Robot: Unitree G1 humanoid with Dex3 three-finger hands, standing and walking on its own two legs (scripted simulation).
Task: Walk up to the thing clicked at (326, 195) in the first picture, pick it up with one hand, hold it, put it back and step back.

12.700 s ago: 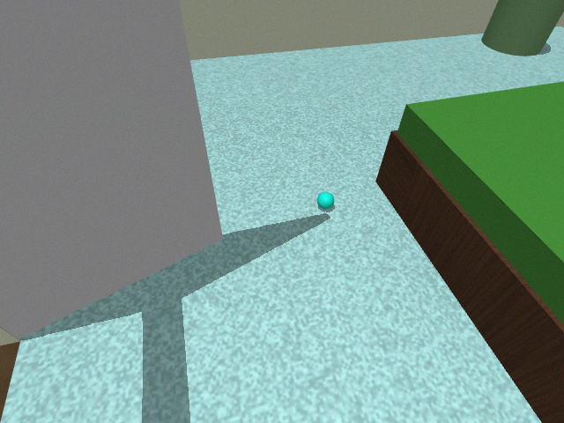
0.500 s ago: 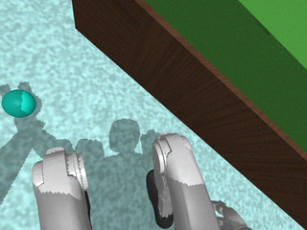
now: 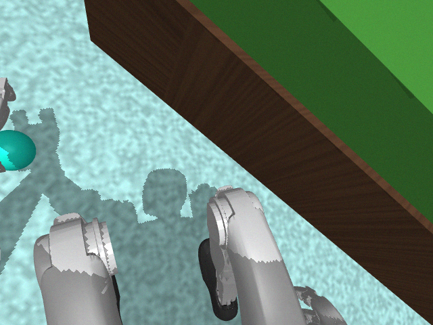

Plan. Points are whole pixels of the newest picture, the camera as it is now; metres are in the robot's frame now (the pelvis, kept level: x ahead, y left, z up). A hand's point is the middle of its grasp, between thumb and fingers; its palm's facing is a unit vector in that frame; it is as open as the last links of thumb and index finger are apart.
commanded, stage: approach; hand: left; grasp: from above
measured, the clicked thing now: (11, 150) +0.47 +0.32 -0.28
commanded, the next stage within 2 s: close in in 0.10 s
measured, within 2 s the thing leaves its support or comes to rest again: neither
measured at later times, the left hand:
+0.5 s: hand out of the picture +0.44 +0.33 -0.18, palm faces -0.51 -0.10 -0.85, open 14.1 cm
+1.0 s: hand (4, 152) +0.46 +0.32 -0.23, palm faces -0.45 -0.12 -0.89, open 13.8 cm
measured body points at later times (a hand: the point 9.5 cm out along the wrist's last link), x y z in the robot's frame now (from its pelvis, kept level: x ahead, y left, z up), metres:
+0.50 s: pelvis +0.00 +0.00 -0.01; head +0.25 +0.08 +0.36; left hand +0.47 +0.33 -0.13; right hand +0.06 -0.27 -0.11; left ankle +0.08 +0.14 -0.29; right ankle +0.10 -0.13 -0.29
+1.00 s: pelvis +0.00 +0.00 -0.02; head +0.26 +0.10 +0.33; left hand +0.48 +0.32 -0.18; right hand +0.06 -0.26 -0.10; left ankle +0.08 +0.14 -0.29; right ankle +0.10 -0.13 -0.29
